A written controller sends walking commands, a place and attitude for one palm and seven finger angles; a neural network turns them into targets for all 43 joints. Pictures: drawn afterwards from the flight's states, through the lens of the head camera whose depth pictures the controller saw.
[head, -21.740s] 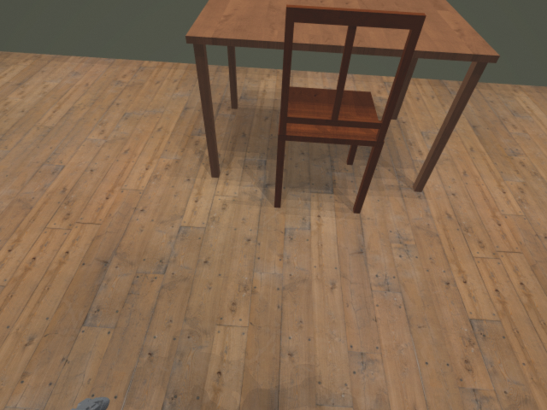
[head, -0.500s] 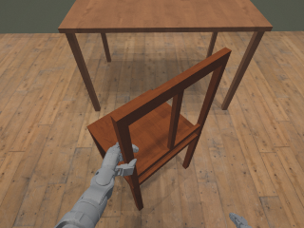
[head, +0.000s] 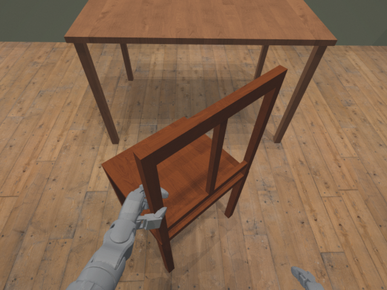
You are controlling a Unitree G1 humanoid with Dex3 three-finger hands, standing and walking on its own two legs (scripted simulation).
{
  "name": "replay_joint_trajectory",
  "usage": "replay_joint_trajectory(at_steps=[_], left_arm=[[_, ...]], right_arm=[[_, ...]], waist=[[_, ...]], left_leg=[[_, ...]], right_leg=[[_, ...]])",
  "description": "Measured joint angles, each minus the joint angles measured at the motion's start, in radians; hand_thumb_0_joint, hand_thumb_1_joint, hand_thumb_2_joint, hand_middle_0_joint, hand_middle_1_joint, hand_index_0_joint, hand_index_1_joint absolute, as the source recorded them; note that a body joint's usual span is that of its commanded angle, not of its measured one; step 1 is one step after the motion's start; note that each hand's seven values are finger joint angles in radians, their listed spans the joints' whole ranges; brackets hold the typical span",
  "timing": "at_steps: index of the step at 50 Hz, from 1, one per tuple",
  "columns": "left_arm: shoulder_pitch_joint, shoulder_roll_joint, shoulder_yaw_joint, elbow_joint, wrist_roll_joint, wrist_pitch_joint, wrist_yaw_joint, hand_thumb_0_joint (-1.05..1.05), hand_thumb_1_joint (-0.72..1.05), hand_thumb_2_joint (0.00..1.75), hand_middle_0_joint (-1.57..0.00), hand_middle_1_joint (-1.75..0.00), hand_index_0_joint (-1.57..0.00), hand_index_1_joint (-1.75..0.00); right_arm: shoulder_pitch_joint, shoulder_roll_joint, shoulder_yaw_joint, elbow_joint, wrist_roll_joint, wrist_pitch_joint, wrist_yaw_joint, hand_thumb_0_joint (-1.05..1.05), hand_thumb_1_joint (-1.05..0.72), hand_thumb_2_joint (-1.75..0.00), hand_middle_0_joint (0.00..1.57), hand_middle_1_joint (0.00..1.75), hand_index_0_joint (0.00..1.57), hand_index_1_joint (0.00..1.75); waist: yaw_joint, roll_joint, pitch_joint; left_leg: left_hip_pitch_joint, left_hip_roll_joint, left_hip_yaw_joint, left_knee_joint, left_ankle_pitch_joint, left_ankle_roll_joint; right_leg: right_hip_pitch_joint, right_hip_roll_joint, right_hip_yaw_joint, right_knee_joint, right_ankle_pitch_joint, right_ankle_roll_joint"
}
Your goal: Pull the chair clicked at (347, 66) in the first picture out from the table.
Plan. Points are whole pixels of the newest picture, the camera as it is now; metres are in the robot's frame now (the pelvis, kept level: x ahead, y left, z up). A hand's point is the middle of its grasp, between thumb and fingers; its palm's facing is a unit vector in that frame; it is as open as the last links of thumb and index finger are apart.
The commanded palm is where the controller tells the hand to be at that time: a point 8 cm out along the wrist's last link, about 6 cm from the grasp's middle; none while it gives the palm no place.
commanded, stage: open the thumb and straighten the fingers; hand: left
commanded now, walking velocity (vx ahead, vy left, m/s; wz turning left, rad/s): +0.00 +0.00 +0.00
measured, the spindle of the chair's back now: (214, 161) +0.45 -0.06 -0.07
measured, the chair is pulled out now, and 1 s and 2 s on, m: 0.51 0.51 0.51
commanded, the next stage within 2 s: draw the fingers out of the gap in 0.64 s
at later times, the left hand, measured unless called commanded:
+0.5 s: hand (149, 211) +0.31 +0.11 -0.06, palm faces -0.19 -0.97 -0.17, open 15.7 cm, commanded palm +0.29 +0.16 -0.04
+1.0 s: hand (134, 236) +0.25 +0.13 -0.07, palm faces -0.18 -0.97 -0.16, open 17.5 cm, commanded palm +0.24 +0.18 -0.05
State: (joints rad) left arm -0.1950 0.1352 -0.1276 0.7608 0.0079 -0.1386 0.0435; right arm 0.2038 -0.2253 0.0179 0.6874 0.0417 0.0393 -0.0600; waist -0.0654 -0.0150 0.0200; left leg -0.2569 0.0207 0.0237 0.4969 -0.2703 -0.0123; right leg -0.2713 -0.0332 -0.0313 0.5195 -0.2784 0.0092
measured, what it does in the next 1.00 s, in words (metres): stands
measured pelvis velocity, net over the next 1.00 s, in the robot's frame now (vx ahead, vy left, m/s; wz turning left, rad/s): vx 0.00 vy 0.00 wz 0.01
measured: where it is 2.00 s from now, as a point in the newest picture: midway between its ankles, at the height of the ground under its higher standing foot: outside the picture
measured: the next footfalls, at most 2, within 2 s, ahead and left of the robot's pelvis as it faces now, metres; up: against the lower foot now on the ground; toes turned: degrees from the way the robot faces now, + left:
none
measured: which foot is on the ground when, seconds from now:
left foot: down 0.00-1.00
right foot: down 0.00-1.00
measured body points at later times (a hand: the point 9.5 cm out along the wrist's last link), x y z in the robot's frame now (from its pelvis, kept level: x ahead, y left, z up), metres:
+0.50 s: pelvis +0.00 +0.00 -0.03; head +0.05 -0.02 +0.42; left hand +0.31 +0.16 -0.05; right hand +0.11 -0.25 -0.14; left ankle -0.01 +0.13 -0.74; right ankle -0.01 -0.12 -0.74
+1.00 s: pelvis +0.00 +0.00 -0.03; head +0.05 -0.01 +0.42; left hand +0.25 +0.19 -0.05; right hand +0.14 -0.26 -0.13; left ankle -0.01 +0.13 -0.74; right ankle -0.01 -0.12 -0.74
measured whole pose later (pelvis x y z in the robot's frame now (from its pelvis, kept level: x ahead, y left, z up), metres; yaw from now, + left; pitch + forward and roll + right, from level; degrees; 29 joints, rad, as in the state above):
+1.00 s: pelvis +0.00 +0.00 -0.03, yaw +1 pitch +9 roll +0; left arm 0.15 0.23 -0.05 0.27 -0.04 0.00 -0.09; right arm 0.27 -0.28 0.00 0.53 0.05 -0.04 -0.03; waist -0.06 0.04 -0.08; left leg -0.54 0.02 0.00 0.80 -0.42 -0.01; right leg -0.54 -0.04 -0.04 0.80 -0.42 0.01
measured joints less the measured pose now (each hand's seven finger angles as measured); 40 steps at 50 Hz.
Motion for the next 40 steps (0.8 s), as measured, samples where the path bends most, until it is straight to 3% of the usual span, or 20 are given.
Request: replay_joint_trajectory(at_steps=[5,10,14,18,24,31,37,40], left_arm=[[0.021,0.038,0.019,-0.085,-0.007,-0.008,-0.024,0.04,0.37,0.66,-0.24,-1.33,-0.5,-1.39],[0.019,0.042,0.046,-0.123,-0.006,0.026,-0.048,0.02,0.0,0.47,-0.33,-1.33,-0.49,-1.38],[0.019,0.049,0.072,-0.129,-0.03,0.067,-0.073,0.01,-0.26,0.34,-0.36,-1.23,-0.44,-1.26],[0.031,0.051,0.071,-0.162,-0.043,0.079,-0.099,0.0,-0.41,0.27,-0.33,-1.04,-0.37,-1.05],[0.047,0.036,0.08,-0.192,-0.027,0.078,-0.108,-0.01,-0.5,0.22,-0.22,-0.67,-0.23,-0.67],[0.061,0.067,0.109,-0.224,-0.028,0.115,-0.113,-0.01,-0.53,0.21,-0.09,-0.25,-0.09,-0.25],[0.089,0.073,0.082,-0.277,-0.041,0.122,-0.122,-0.01,-0.54,0.2,-0.03,-0.08,-0.03,-0.08],[0.098,0.072,0.102,-0.278,-0.036,0.132,-0.135,-0.01,-0.54,0.2,-0.02,-0.04,-0.02,-0.04]], right_arm=[[0.024,-0.031,-0.024,-0.026,0.007,-0.03,0.033,0.01,-0.9,-0.9,0.21,0.3,0.2,0.3],[0.042,-0.061,-0.039,-0.04,0.006,-0.029,0.049,0.01,-0.91,-0.9,0.2,0.3,0.2,0.29],[0.053,-0.057,-0.034,-0.048,0.007,-0.028,0.046,0.01,-0.91,-0.9,0.2,0.3,0.2,0.29],[0.064,-0.04,-0.026,-0.056,0.005,-0.042,0.039,0.01,-0.91,-0.9,0.2,0.3,0.2,0.29],[0.071,-0.026,-0.013,-0.066,-0.002,-0.05,0.039,0.01,-0.9,-0.9,0.21,0.3,0.2,0.29],[0.063,-0.034,-0.013,-0.099,-0.002,-0.048,0.036,0.01,-0.9,-0.9,0.21,0.3,0.2,0.3],[0.068,-0.052,-0.023,-0.101,0.001,-0.062,0.027,0.01,-0.9,-0.9,0.21,0.3,0.2,0.3],[0.058,-0.055,-0.018,-0.104,-0.002,-0.055,0.027,0.01,-0.9,-0.9,0.21,0.3,0.2,0.3]], waist=[[-0.008,-0.006,-0.012],[-0.006,0.031,-0.032],[-0.005,0.048,-0.044],[-0.002,0.054,-0.052],[-0.001,0.054,-0.077],[-0.005,0.048,-0.071],[0.0,0.054,-0.084],[-0.002,0.046,-0.086]], left_leg=[[-0.083,0.007,-0.009,0.078,-0.03,-0.006],[-0.157,0.004,-0.009,0.142,-0.056,-0.002],[-0.198,0.002,-0.006,0.177,-0.072,0.0],[-0.227,0.001,-0.008,0.206,-0.086,-0.001],[-0.255,0.001,-0.008,0.242,-0.108,-0.003],[-0.283,0.006,-0.011,0.275,-0.124,-0.004],[-0.29,0.003,-0.021,0.285,-0.13,-0.003],[-0.294,0.003,-0.017,0.292,-0.133,-0.003]], right_leg=[[-0.076,0.005,-0.007,0.067,-0.026,-0.008],[-0.149,0.001,-0.004,0.129,-0.051,-0.005],[-0.194,-0.003,0.0,0.171,-0.069,-0.003],[-0.223,-0.004,-0.001,0.201,-0.085,-0.003],[-0.252,-0.006,0.0,0.24,-0.108,-0.003],[-0.278,-0.002,-0.002,0.268,-0.121,-0.006],[-0.276,-0.004,-0.012,0.269,-0.126,-0.004],[-0.283,-0.004,-0.008,0.278,-0.13,-0.004]])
